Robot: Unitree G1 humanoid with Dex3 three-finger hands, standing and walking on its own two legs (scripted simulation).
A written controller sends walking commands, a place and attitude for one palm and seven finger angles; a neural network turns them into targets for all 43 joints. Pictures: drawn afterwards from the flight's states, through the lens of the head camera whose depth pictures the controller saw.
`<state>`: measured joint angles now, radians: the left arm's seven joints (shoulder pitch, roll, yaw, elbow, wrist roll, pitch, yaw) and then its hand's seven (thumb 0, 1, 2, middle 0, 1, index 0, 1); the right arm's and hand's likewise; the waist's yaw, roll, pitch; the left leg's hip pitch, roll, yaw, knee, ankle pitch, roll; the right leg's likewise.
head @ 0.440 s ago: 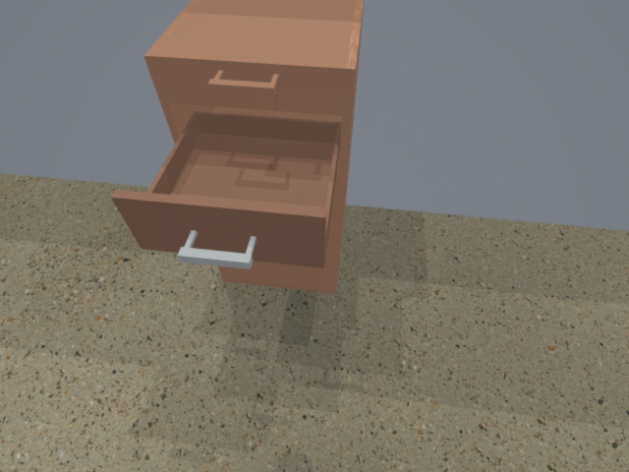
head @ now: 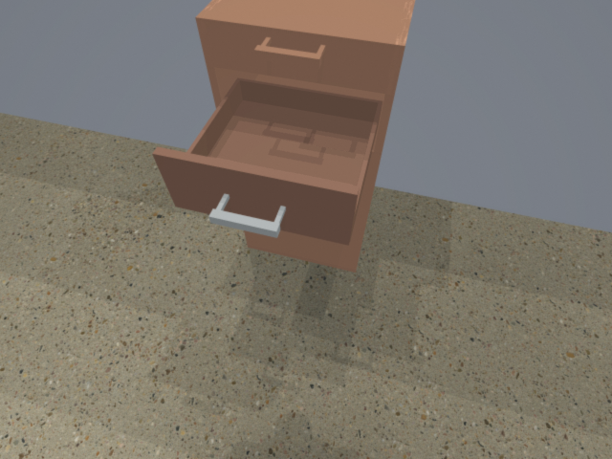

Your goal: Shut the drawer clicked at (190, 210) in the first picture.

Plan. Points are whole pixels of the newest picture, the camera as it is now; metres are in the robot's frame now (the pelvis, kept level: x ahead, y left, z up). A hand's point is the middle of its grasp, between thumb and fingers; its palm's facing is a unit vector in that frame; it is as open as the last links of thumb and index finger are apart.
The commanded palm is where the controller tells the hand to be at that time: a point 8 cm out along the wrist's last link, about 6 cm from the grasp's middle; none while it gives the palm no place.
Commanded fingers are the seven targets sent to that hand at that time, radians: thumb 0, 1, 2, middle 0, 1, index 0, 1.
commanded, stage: turn or walk to find it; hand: left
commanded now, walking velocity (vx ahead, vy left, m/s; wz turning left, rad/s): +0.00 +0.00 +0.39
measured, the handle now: (248, 214) +0.53 +0.14 -0.08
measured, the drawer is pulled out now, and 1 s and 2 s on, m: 0.30 0.30 0.30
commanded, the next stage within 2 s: stand and wait in 0.02 s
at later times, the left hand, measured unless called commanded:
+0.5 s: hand out of the picture +0.03 +0.17 -0.18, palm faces +0.11 -0.97 -0.22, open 7.4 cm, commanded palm none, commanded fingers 0.00 0.90 0.90 -0.20 -0.30 -0.20 -0.30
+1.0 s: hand out of the picture +0.00 +0.14 -0.17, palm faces +0.15 -0.97 -0.21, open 7.3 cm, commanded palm none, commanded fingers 0.00 0.90 0.90 -0.20 -0.30 -0.20 -0.30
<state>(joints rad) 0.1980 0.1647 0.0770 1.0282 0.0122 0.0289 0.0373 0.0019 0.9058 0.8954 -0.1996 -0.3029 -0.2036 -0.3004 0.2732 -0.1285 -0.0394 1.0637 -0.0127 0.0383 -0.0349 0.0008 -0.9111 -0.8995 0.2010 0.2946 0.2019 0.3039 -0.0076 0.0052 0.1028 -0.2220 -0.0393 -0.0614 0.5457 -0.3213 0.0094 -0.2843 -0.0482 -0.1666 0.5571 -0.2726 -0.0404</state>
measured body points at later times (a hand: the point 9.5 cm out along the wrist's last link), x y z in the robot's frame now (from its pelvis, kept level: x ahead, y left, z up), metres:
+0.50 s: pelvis +0.00 -0.02 +0.00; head +0.05 -0.01 +0.45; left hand +0.03 +0.22 -0.16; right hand +0.04 -0.24 -0.16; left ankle -0.02 +0.12 -0.73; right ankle +0.02 -0.09 -0.73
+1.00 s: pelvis +0.00 -0.03 +0.01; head +0.04 -0.04 +0.46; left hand -0.01 +0.20 -0.15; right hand +0.02 -0.25 -0.16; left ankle -0.02 +0.10 -0.73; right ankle +0.02 -0.09 -0.73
